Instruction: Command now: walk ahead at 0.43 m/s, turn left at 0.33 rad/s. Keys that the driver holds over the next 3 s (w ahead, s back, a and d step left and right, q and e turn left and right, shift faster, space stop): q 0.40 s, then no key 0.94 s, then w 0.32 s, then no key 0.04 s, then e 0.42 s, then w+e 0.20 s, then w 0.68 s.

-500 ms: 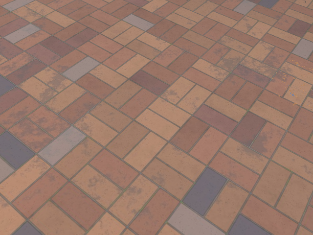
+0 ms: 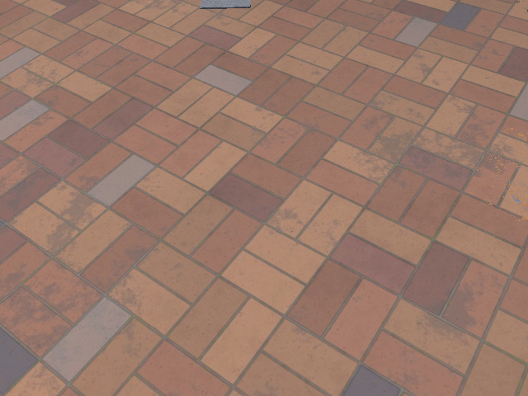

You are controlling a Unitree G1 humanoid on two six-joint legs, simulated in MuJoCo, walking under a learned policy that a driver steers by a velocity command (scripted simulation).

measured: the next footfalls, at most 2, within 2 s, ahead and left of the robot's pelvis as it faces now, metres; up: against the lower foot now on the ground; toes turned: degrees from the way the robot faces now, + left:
left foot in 0.28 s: +0.26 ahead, +0.11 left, +0.00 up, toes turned +13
right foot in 0.80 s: +0.23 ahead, -0.09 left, +0.00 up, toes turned +19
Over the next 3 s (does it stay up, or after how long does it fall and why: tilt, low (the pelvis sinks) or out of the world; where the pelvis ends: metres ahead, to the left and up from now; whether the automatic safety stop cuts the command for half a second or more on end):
stays up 0.66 0.17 -0.01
